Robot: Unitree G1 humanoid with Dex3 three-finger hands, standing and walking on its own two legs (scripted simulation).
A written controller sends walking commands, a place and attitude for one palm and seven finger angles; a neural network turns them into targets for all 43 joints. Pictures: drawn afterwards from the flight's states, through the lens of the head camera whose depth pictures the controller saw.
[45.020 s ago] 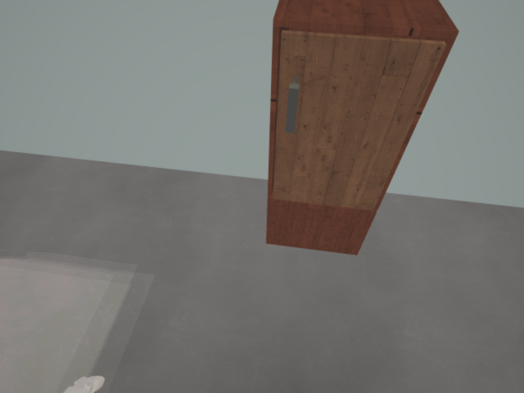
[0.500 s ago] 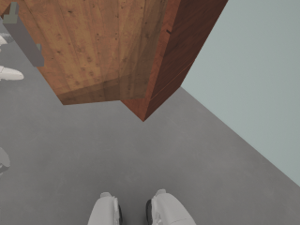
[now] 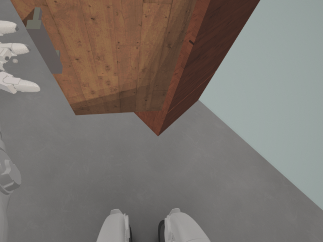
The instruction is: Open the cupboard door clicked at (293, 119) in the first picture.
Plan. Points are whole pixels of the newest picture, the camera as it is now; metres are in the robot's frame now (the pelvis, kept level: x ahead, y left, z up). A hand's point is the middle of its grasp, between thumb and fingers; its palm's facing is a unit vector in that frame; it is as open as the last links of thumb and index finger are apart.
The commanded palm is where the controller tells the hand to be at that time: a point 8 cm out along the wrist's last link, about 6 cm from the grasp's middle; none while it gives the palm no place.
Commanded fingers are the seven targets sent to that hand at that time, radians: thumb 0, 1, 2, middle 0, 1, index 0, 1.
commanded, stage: move the hooked fingers beside the handle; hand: left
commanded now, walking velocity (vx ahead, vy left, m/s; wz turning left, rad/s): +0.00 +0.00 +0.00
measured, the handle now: (48, 43) +0.56 +0.23 +0.07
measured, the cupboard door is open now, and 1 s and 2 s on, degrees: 53 52 53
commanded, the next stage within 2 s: slide the fingers in behind the handle in 0.12 s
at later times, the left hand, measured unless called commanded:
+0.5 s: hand (26, 59) +0.51 +0.27 +0.07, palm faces +0.07 -1.00 +0.01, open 13.9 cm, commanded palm +0.50 +0.29 +0.07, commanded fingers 0.00 -0.50 0.30 -0.30 -1.20 -0.30 -1.20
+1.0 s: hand (47, 61) +0.50 +0.22 +0.08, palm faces +0.07 -1.00 -0.01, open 13.9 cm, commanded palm +0.48 +0.27 +0.07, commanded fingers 0.00 -0.50 0.30 -0.30 -1.20 -0.30 -1.20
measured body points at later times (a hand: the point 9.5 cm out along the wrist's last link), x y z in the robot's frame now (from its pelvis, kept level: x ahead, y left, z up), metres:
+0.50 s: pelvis +0.00 +0.00 +0.00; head +0.15 +0.05 +0.42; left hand +0.50 +0.32 +0.07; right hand -0.02 -0.27 -0.10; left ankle +0.01 +0.08 -0.66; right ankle +0.00 -0.12 -0.66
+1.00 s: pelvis +0.00 -0.01 +0.00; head +0.14 +0.02 +0.43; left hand +0.50 +0.28 +0.08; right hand +0.01 -0.28 -0.10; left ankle +0.01 +0.08 -0.66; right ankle +0.00 -0.12 -0.66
